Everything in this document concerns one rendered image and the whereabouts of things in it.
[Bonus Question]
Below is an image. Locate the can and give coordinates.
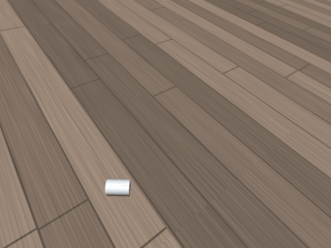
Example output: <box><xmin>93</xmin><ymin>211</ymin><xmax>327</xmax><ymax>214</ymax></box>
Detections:
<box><xmin>105</xmin><ymin>179</ymin><xmax>130</xmax><ymax>195</ymax></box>

